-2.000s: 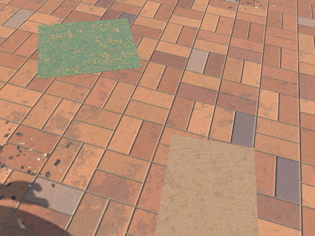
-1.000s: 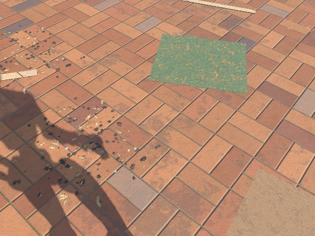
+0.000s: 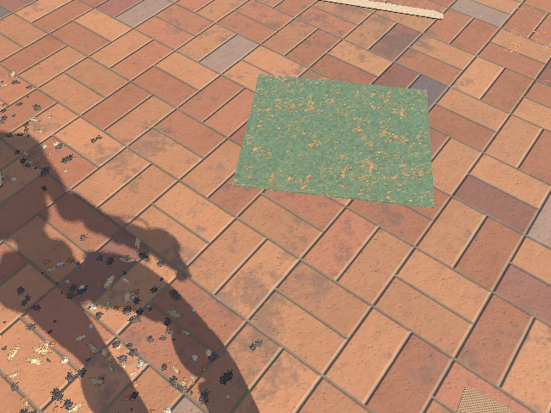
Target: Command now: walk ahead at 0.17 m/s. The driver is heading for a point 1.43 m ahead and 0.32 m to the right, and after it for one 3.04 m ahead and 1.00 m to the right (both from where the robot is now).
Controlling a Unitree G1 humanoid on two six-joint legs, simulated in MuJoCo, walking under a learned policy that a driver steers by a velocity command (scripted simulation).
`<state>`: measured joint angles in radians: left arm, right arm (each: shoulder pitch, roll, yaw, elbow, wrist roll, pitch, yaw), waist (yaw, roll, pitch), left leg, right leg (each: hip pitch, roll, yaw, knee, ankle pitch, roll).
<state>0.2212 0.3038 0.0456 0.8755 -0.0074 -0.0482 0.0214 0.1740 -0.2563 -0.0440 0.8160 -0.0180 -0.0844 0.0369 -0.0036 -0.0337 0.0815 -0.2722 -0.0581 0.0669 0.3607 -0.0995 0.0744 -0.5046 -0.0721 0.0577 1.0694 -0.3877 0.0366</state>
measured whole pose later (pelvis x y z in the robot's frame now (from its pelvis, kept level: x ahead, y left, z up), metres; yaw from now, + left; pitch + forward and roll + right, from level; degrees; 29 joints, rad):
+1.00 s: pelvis +0.16 -0.03 -0.02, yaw +1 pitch +1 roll +0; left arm 0.25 0.24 0.06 1.01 -0.03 -0.06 -0.01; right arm 0.30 -0.22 -0.02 1.09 0.02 -0.09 0.00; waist -0.01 -0.01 0.00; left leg -0.13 0.00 0.01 0.59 -0.47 0.02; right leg -0.30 0.00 0.01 0.68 -0.36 -0.02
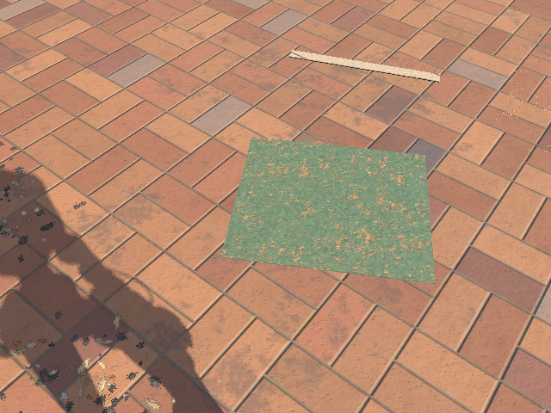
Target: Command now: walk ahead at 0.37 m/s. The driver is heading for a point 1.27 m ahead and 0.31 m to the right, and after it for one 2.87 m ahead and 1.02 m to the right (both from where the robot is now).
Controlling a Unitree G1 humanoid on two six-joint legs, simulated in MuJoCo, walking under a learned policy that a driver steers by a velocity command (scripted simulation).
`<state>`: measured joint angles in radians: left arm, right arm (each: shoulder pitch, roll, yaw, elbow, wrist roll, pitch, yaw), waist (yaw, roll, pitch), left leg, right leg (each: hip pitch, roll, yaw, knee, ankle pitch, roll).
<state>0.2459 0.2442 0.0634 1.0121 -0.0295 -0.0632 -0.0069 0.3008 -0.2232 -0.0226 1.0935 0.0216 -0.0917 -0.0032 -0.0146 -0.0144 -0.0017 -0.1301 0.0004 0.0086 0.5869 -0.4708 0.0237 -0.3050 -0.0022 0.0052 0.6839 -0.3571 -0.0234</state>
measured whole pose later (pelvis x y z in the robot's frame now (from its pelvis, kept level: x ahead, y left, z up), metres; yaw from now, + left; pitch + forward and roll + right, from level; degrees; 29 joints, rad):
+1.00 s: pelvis +0.49 +0.03 +0.01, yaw -1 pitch +2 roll -1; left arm 0.32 0.28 0.05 1.00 -0.04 -0.08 0.01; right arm 0.13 -0.23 -0.06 0.91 0.00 -0.11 0.02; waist 0.02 -0.03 0.03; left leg -0.39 0.01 0.07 0.52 -0.16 0.04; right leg -0.34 -0.02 0.05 1.12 -0.41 -0.05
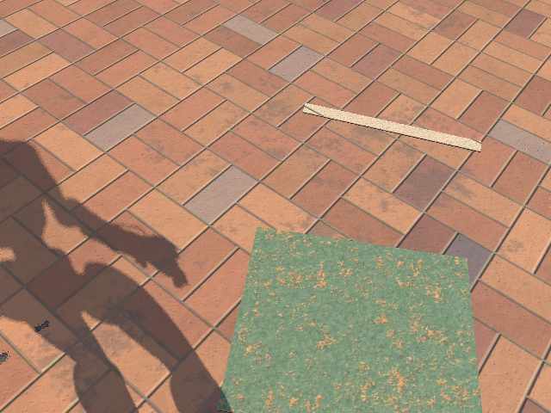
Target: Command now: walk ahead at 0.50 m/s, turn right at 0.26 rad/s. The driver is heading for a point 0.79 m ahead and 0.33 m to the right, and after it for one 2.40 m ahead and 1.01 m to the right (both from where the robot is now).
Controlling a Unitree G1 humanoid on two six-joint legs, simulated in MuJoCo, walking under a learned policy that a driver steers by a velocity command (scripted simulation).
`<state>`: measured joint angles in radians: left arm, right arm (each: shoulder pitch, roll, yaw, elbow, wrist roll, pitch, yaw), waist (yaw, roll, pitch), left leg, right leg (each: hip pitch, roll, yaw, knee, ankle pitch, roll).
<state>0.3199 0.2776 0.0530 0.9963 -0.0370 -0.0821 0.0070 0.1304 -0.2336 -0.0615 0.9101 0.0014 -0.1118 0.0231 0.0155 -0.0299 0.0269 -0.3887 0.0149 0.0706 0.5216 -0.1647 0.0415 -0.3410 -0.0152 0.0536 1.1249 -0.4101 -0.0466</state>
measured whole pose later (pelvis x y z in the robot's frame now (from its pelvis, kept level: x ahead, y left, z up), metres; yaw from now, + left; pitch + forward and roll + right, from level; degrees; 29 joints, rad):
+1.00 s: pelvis +0.56 -0.11 -0.01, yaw -34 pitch +2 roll +1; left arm 0.36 0.28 0.08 0.80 -0.03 -0.04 0.02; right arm 0.04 -0.26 -0.06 0.74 -0.01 -0.13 0.02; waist 0.06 -0.02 0.01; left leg -0.45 -0.04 0.00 0.53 -0.13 0.02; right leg -0.25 0.08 0.19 0.97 -0.51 -0.04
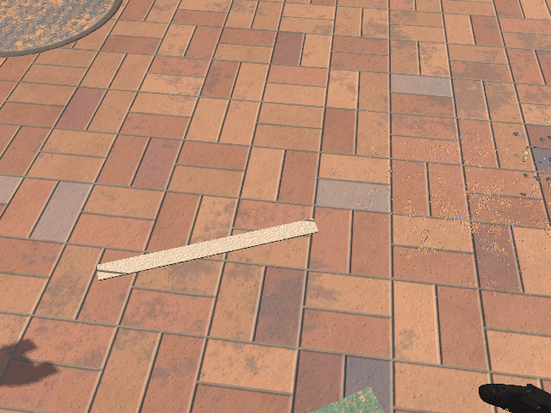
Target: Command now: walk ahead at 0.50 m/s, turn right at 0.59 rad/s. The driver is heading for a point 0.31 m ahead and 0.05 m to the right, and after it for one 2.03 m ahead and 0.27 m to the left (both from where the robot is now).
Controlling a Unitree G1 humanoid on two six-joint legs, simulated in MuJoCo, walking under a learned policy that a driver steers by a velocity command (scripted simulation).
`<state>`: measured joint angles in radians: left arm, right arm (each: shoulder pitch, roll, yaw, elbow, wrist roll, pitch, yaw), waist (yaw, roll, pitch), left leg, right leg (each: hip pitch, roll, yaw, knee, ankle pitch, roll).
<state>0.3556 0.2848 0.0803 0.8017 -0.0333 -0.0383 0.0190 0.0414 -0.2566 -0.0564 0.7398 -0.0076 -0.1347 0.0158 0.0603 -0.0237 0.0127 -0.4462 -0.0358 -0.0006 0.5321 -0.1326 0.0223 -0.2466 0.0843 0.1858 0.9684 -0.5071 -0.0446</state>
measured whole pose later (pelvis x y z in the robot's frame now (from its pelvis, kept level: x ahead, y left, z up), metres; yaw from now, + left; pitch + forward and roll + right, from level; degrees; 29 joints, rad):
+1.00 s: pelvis +0.53 -0.09 -0.01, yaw +0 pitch +2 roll -2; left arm 0.33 0.28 0.08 0.85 -0.01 -0.04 0.03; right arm 0.08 -0.26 -0.05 0.72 0.02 -0.04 0.06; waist 0.04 0.03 0.04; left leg -0.53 0.01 0.07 0.61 -0.10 0.11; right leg 0.08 -0.07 -0.28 0.49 -0.50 0.04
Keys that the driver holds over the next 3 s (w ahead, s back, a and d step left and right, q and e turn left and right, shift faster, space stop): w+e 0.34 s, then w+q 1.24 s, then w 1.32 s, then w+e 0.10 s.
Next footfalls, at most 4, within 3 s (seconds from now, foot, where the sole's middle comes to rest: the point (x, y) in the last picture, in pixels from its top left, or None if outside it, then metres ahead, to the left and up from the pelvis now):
0.46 right None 0.36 -0.20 -0.76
1.00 left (307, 326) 0.69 -0.01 -0.76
1.46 right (365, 235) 0.99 -0.17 -0.76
1.96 left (249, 194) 1.13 0.18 -0.76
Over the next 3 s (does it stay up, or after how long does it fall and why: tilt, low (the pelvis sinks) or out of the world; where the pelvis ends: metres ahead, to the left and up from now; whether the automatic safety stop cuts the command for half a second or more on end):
stays up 1.55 0.27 0.00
